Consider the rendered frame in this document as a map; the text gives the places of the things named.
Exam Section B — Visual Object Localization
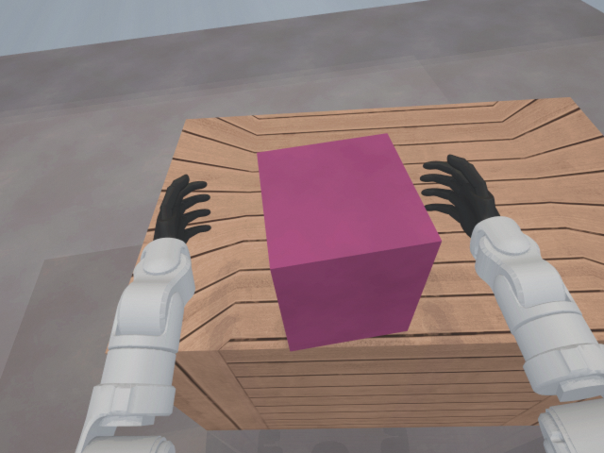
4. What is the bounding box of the right robot forearm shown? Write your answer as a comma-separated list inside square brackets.
[470, 216, 604, 402]

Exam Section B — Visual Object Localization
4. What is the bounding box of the pedestal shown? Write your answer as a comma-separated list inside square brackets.
[105, 97, 604, 430]

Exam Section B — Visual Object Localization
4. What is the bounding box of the left robot forearm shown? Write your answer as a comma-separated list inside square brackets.
[75, 238, 195, 453]

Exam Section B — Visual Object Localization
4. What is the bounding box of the right robot hand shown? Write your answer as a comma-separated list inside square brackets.
[420, 155, 500, 238]

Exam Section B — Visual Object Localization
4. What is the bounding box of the carton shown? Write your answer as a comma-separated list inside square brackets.
[257, 133, 442, 352]

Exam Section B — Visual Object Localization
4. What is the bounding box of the right robot upper arm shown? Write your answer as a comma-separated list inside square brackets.
[538, 398, 604, 453]

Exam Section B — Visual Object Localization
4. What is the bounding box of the left robot hand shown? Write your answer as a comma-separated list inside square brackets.
[153, 175, 211, 243]

